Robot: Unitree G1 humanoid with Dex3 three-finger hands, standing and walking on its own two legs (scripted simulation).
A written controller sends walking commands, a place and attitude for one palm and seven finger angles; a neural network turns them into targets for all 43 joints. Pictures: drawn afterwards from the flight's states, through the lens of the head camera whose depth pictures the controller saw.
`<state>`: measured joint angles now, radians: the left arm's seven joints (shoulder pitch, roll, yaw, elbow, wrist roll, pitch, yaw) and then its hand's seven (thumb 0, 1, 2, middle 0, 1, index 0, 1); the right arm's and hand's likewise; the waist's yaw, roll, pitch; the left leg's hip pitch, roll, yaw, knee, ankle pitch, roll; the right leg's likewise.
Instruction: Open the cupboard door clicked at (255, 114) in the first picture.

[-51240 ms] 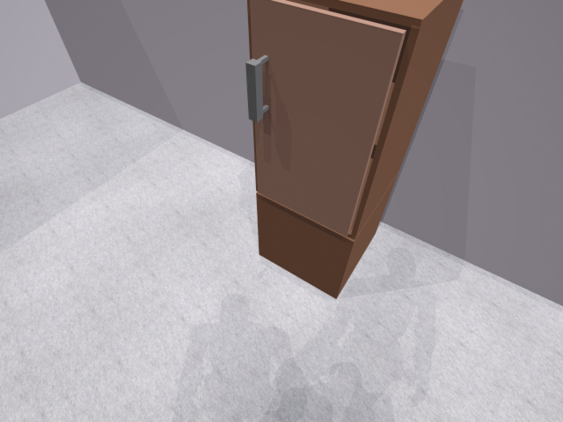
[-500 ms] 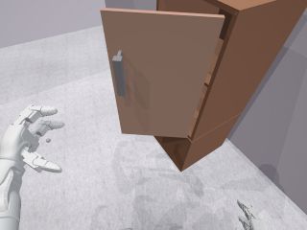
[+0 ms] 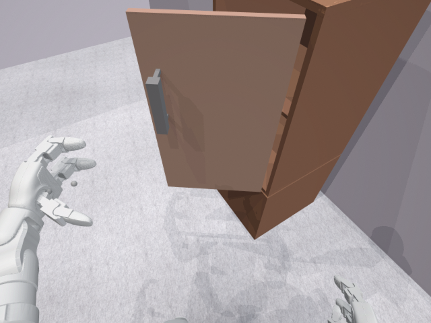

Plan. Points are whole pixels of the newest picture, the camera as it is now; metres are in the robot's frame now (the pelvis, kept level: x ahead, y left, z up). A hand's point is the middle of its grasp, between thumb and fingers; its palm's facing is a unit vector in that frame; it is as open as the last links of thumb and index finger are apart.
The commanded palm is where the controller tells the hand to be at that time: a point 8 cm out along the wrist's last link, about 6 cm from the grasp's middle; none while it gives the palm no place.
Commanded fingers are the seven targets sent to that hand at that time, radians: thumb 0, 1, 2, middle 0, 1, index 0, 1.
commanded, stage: move the hooked fingers beside the handle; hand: left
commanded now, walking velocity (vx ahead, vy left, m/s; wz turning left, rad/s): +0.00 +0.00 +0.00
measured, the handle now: (160, 102) +0.57 +0.17 +0.08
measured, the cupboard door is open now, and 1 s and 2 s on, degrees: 54 54 54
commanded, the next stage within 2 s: none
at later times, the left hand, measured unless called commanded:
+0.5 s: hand (95, 154) +0.38 +0.26 +0.10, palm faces +0.01 -1.00 +0.00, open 14.0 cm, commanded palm +0.36 +0.31 +0.10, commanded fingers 0.00 -0.50 0.30 -0.30 -1.20 -0.30 -1.20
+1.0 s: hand (111, 130) +0.45 +0.25 +0.10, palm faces +0.02 -1.00 +0.00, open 14.0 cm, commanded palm +0.43 +0.30 +0.09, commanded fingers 0.00 -0.50 0.30 -0.30 -1.20 -0.30 -1.20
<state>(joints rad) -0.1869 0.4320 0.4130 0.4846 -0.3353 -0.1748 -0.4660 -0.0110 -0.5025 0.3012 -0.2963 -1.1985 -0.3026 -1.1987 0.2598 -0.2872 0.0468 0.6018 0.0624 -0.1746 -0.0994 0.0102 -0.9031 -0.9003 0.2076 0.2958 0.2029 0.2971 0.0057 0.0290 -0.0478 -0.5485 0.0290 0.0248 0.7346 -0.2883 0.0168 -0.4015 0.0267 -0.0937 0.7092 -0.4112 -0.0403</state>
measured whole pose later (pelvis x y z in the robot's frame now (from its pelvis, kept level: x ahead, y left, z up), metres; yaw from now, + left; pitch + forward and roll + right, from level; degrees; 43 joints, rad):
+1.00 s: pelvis +0.00 +0.02 -0.01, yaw -2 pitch +12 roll -2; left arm -0.73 0.52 0.40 1.04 -0.19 -0.32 -0.35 -0.01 -0.50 0.30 -0.30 -1.20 -0.30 -1.20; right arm 0.36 -0.28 0.04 0.65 0.04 -0.02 -0.06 0.01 -0.90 -0.90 0.21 0.30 0.20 0.30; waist -0.09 0.01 -0.07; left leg -0.72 0.04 0.05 0.82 -0.31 0.04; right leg -0.57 0.03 -0.07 0.78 -0.42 -0.02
